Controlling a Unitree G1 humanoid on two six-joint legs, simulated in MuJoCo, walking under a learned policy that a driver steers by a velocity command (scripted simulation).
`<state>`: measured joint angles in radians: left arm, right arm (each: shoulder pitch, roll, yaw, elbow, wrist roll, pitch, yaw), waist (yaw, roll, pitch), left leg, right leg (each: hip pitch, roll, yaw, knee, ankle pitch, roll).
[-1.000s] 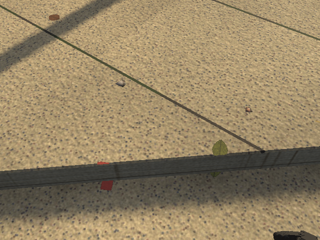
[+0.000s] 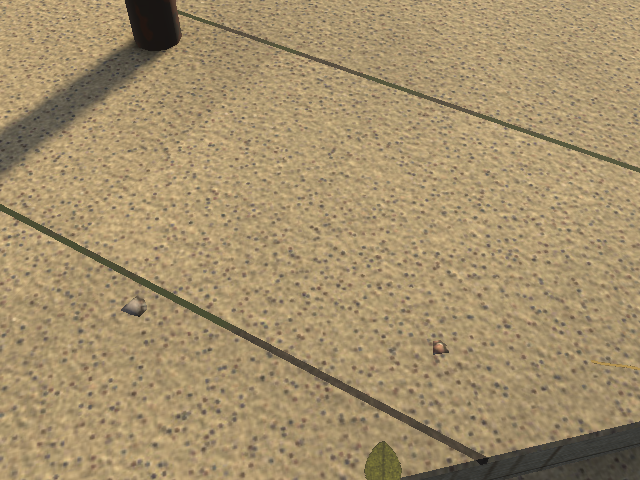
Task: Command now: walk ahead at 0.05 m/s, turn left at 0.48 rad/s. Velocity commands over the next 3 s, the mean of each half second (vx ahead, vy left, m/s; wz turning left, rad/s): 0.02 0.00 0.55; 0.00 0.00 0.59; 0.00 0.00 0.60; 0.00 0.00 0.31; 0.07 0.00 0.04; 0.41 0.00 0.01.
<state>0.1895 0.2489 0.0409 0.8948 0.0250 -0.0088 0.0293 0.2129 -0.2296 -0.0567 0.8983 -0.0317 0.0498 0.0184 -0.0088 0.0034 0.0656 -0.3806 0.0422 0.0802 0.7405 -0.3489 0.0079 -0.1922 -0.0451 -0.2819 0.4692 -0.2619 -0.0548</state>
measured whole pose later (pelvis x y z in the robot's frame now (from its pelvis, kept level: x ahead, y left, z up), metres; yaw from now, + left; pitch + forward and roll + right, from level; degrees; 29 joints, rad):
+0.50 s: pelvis +0.01 +0.02 +0.01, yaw +17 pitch +3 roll -2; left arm 0.07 0.29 0.08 0.85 -0.01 0.00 0.05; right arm 0.12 -0.30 -0.08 0.73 0.00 0.02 -0.04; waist -0.02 0.00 0.03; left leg -0.33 -0.10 -0.16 0.47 -0.18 0.06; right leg -0.43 0.03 0.10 0.74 -0.34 0.09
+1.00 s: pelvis +0.00 +0.01 +0.00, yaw +36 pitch +2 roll +0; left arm 0.14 0.29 0.07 0.78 -0.01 0.01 0.04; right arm 0.14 -0.31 -0.07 0.63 0.02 0.06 0.00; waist 0.02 0.01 0.06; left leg -0.40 0.04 0.01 0.74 -0.34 -0.06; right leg -0.20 -0.09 -0.13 0.44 -0.25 0.03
